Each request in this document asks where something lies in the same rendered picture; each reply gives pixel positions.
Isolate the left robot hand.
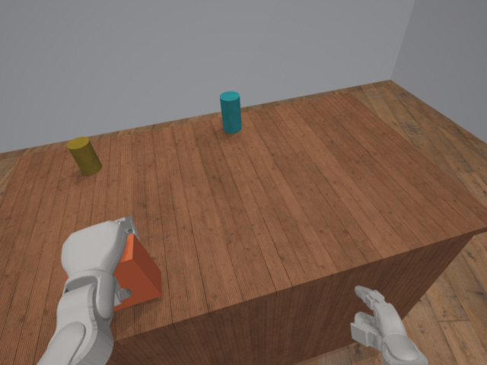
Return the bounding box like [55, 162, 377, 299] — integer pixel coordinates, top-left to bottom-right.
[61, 216, 140, 306]

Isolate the robot left forearm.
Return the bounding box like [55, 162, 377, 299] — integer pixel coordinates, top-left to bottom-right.
[37, 270, 116, 365]

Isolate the sponge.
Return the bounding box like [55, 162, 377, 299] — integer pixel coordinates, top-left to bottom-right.
[65, 233, 162, 311]

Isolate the right robot hand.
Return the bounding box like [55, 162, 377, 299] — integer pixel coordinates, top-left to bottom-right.
[350, 286, 408, 353]

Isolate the table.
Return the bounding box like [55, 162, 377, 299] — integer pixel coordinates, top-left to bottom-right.
[0, 92, 487, 365]

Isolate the robot right forearm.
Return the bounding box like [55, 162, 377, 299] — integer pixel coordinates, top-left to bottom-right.
[381, 334, 428, 365]

